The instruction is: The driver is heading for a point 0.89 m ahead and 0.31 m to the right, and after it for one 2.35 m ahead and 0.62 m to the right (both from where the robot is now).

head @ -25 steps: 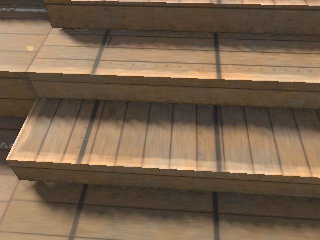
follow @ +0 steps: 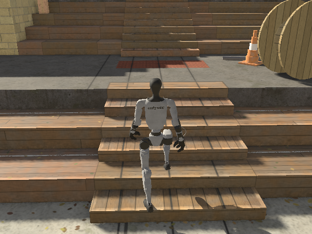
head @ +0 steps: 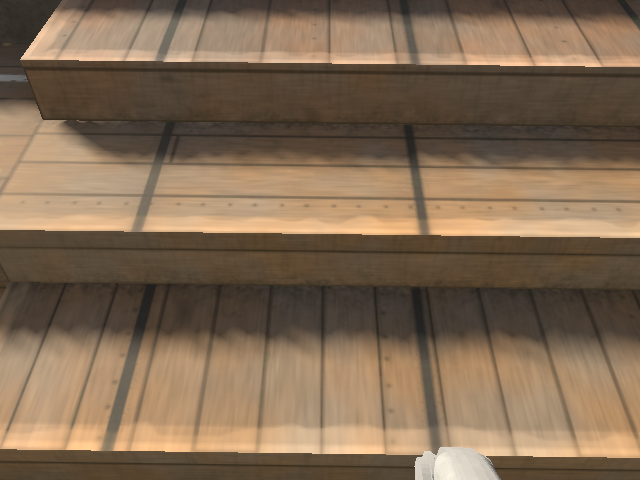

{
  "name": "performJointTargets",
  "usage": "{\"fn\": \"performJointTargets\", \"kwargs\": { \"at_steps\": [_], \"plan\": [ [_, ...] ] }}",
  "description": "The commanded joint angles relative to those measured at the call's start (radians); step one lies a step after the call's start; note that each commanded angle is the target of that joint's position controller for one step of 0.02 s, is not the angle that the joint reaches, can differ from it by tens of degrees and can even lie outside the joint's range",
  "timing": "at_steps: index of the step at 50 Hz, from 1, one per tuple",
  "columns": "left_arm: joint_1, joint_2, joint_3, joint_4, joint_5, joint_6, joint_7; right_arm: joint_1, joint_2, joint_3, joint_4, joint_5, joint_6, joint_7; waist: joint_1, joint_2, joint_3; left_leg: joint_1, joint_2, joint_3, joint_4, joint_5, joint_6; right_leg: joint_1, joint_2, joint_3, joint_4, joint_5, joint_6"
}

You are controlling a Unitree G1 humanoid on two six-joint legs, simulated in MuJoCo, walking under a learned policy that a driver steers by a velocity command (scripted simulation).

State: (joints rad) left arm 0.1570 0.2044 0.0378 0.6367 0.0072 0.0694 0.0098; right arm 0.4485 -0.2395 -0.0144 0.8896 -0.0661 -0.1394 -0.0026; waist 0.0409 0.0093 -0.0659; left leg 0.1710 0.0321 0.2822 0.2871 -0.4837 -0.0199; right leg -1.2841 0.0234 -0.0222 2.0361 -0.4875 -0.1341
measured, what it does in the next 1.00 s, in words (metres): climbs, turning right: right foot 0.15 m higher, then left foot 0.15 m higher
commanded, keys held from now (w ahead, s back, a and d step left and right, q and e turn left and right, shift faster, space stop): w+e+shift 0.78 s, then w+q+shift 0.22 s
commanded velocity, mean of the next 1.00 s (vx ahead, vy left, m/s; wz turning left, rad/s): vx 0.99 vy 0.00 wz -0.78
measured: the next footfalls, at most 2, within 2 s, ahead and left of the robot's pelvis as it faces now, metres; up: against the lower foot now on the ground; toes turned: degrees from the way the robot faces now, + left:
right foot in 0.12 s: +0.27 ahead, -0.07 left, +0.15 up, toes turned -9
left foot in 0.52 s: +0.72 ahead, -0.03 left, +0.30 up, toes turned -27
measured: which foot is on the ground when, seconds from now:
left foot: down 0.00-0.12, up 0.14-0.50, down 0.52-0.94, up 0.96-1.00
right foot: up 0.00-0.10, down 0.12-0.52, up 0.54-0.90, down 0.92-1.00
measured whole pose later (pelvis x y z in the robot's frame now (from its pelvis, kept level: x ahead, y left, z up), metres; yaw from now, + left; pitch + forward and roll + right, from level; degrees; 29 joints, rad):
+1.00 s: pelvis +0.85 -0.34 +0.34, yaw -47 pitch +4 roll -1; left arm -0.04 0.16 0.00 0.56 0.04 -0.03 -0.03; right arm 0.52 -0.14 -0.05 0.95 0.03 -0.14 0.03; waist -0.08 -0.03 0.06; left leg -0.12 0.09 -0.02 1.22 -0.11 0.05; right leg -0.88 0.05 -0.14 1.26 -0.45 -0.14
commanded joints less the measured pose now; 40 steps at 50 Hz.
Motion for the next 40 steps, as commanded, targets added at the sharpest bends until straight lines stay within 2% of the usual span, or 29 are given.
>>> {"fn": "performJointTargets", "kwargs": {
  "at_steps": [1,2,3,4,5,6,7,8,9,11,12,13,15,17,19,21,22,23,25,26,27,28,29,30,31,33,36,39,40],
  "plan": [
    [-0.298,0.018,-0.051,-0.217,0.008,-0.015,-0.028,-0.007,-0.098,-0.002,0.005,0.033,0.001,-0.029,0.019,0.057,0.302,-0.286,0.221,0.020,-0.344,0.502,0.117,0.047,-0.075,-0.177,-0.383,-0.009,-0.057],
    [-0.201,0.031,-0.051,-0.172,0.011,-0.016,-0.051,-0.080,-0.112,0.001,-0.026,0.057,0.009,-0.041,0.062,0.020,0.221,-0.379,0.163,0.107,-0.273,0.954,0.117,0.366,-0.023,-0.250,-0.560,0.055,-0.076],
    [-0.112,0.070,-0.034,-0.130,0.002,-0.027,-0.067,-0.067,-0.182,-0.010,-0.076,0.094,0.012,-0.056,0.080,0.039,0.083,-0.424,0.210,0.057,-0.123,1.731,0.157,0.697,0.079,-0.348,-0.635,0.076,-0.070],
    [0.156,0.088,-0.007,-0.072,-0.004,-0.024,-0.059,-0.109,-0.311,-0.046,-0.101,0.103,0.026,-0.056,0.233,0.150,-0.130,-0.371,0.267,0.009,0.165,2.220,0.177,0.963,0.121,-0.313,-0.595,0.028,-0.069],
    [0.337,0.160,0.023,-0.015,-0.008,-0.029,-0.051,-0.169,-0.342,-0.063,-0.137,0.112,0.046,-0.032,0.293,0.221,-0.264,-0.280,0.283,-0.037,0.449,2.366,0.183,1.072,0.171,-0.225,-0.664,-0.108,-0.099],
    [0.321,0.227,0.056,-0.008,-0.012,-0.049,-0.057,-0.161,-0.304,-0.064,-0.158,0.122,0.053,-0.005,0.289,0.160,-0.259,-0.310,0.202,-0.046,0.846,2.026,0.157,1.121,0.201,-0.079,-0.951,-0.107,-0.161],
    [0.220,0.300,0.076,0.018,-0.012,-0.052,-0.043,-0.241,-0.082,-0.020,-0.227,0.073,0.026,0.044,0.159,-0.184,-0.127,-0.791,-0.066,-0.138,1.326,0.592,0.059,1.189,0.002,0.521,-1.387,-0.264,-0.266],
    [0.170,0.336,0.093,0.000,-0.021,-0.047,-0.033,-0.315,-0.102,-0.021,-0.332,0.001,-0.008,0.061,0.112,-0.134,-0.245,-0.908,-0.127,-0.369,1.509,0.405,0.058,1.250,-0.103,1.042,-1.715,-0.494,-0.279],
    [0.165,0.317,0.093,0.017,-0.018,-0.059,-0.020,-0.330,-0.098,-0.019,-0.380,-0.024,-0.024,0.071,0.072,-0.059,-0.155,-0.968,-0.091,-0.408,1.560,0.418,0.069,1.187,-0.126,1.103,-1.785,-0.493,-0.247],
    [0.203,0.173,0.060,0.095,0.017,-0.092,0.006,-0.364,-0.014,0.013,-0.407,-0.015,-0.037,0.058,0.027,0.076,0.034,-1.095,-0.063,-0.410,1.707,0.385,0.080,0.978,-0.090,0.983,-1.736,-0.237,-0.218],
    [0.220,0.134,0.046,0.127,0.038,-0.111,0.012,-0.403,0.035,0.032,-0.446,-0.017,-0.025,0.043,0.007,0.064,0.040,-1.165,-0.071,-0.404,1.872,0.298,0.080,0.937,-0.066,0.909,-1.721,-0.147,-0.242],
    [0.244,0.148,0.049,0.169,0.035,-0.131,0.007,-0.405,0.117,0.062,-0.468,-0.031,0.004,0.025,-0.033,0.084,0.054,-1.241,-0.046,-0.421,1.952,0.219,0.090,0.927,-0.044,0.749,-1.663,-0.006,-0.220],
    [0.217,0.127,0.034,0.162,0.020,-0.159,-0.005,-0.393,0.100,0.065,-0.464,-0.015,0.040,0.001,-0.070,0.111,0.124,-1.320,-0.002,-0.379,1.886,0.174,0.070,0.853,-0.033,0.591,-1.696,0.129,-0.183],
    [0.277,0.133,0.023,0.214,0.020,-0.182,-0.018,-0.568,0.140,0.085,-0.543,-0.004,0.054,-0.019,-0.053,0.062,0.221,-1.420,0.005,-0.305,1.854,0.003,0.072,0.776,-0.007,0.486,-1.740,0.263,-0.158],
    [0.361,0.143,0.027,0.254,0.018,-0.191,-0.016,-0.695,0.178,0.107,-0.620,-0.021,0.057,-0.020,-0.030,0.011,0.215,-1.487,0.040,-0.300,1.733,-0.117,0.104,0.831,0.014,0.442,-1.769,0.297,-0.132],
    [0.284,0.145,0.035,0.193,-0.012,-0.162,0.017,-0.687,0.116,0.096,-0.626,-0.009,0.066,-0.008,-0.036,0.088,0.128,-0.958,0.039,-0.164,1.218,0.052,0.081,0.672,0.019,0.341,-1.957,0.703,-0.138],
    [0.240,0.181,0.044,0.169,-0.030,-0.157,0.021,-0.622,0.143,0.096,-0.602,0.004,0.068,-0.006,-0.073,0.067,0.026,-0.596,-0.018,-0.107,1.079,0.159,0.079,0.555,0.014,0.312,-1.958,1.053,-0.121],
    [0.230,0.226,0.066,0.144,-0.031,-0.168,0.019,-0.448,0.101,0.067,-0.548,0.033,0.069,-0.019,-0.129,-0.032,-0.125,-0.306,-0.085,-0.107,1.051,0.154,0.069,0.592,-0.008,0.345,-1.792,1.485,-0.120],
    [0.027,0.366,0.128,0.080,-0.026,-0.206,-0.004,0.000,-0.068,-0.030,-0.426,0.059,0.076,-0.040,-0.421,-0.125,-0.410,-0.069,-0.075,-0.246,0.759,0.044,0.084,0.861,-0.034,0.375,-1.217,1.894,-0.064],
    [-0.097,0.246,0.114,0.046,0.009,-0.256,-0.033,0.097,-0.162,-0.070,-0.345,0.060,0.059,-0.048,-0.439,0.053,-0.376,-0.002,-0.008,-0.381,0.549,-0.048,0.098,0.789,0.080,0.325,-0.817,1.290,-0.021],
    [-0.164,0.028,0.054,-0.041,0.009,-0.267,-0.050,0.045,-0.203,-0.083,-0.285,0.026,0.064,-0.057,-0.325,0.374,-0.311,-0.016,0.233,-0.867,0.246,-0.001,0.172,0.541,0.185,0.233,-0.493,0.408,0.021],
    [0.004,-0.001,0.042,-0.087,0.015,-0.257,-0.054,-0.166,-0.148,-0.080,-0.321,0.004,0.062,-0.054,-0.122,0.307,-0.303,-0.096,0.371,-1.157,0.128,-0.105,0.246,0.428,0.113,0.237,-0.283,0.396,0.007],
    [0.013,0.016,0.039,-0.072,0.039,-0.228,-0.054,-0.244,0.008,-0.049,-0.302,0.022,0.059,-0.048,-0.088,0.153,-0.214,-0.194,0.352,-1.110,0.149,-0.323,0.241,0.407,0.045,0.177,-0.244,0.454,-0.007],
    [-0.010,-0.010,0.025,-0.092,0.057,-0.198,-0.056,-0.236,0.097,-0.022,-0.243,0.023,0.048,-0.041,-0.063,0.025,-0.073,-0.338,0.351,-0.980,0.145,-0.348,0.218,0.362,0.004,0.165,-0.184,0.454,-0.020],
    [-0.068,-0.036,0.005,-0.121,0.073,-0.176,-0.052,-0.213,0.111,-0.019,-0.185,0.012,0.029,-0.031,-0.045,-0.034,-0.006,-0.404,0.358,-0.895,0.144,-0.299,0.190,0.282,-0.018,0.179,-0.061,0.412,-0.038],
    [-0.107,-0.124,-0.033,-0.161,0.044,-0.127,-0.045,-0.103,0.131,-0.018,-0.037,0.005,0.003,-0.013,0.000,-0.023,0.113,-0.454,0.343,-0.637,0.080,-0.049,0.105,0.113,-0.053,0.195,0.083,0.272,-0.051],
    [-0.204,-0.028,-0.016,-0.217,0.013,-0.077,-0.034,-0.210,0.069,-0.025,-0.012,0.009,-0.022,0.006,0.068,-0.001,0.219,-0.584,0.288,-0.255,-0.088,0.331,0.029,0.177,-0.056,0.192,-0.187,0.196,-0.031],
    [-0.257,0.023,0.005,-0.220,0.044,-0.048,-0.020,-0.102,-0.033,-0.050,0.036,0.024,-0.031,-0.013,0.056,-0.014,0.208,-0.427,0.182,-0.026,-0.111,0.675,0.017,0.223,-0.023,-0.015,-0.421,0.207,-0.038],
    [-0.349,-0.021,-0.008,-0.231,0.053,-0.043,-0.007,0.027,-0.053,-0.056,0.077,0.023,-0.036,-0.018,-0.019,0.028,0.152,-0.248,0.193,-0.058,-0.138,0.924,0.064,0.120,-0.002,-0.066,-0.276,0.081,-0.057]
  ]
}}
Keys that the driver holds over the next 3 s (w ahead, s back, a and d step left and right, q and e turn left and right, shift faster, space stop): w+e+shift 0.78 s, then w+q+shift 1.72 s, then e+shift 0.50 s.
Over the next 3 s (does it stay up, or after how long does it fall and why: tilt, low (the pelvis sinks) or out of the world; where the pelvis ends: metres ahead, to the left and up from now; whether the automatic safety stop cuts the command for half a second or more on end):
stays up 2.44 -0.66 0.76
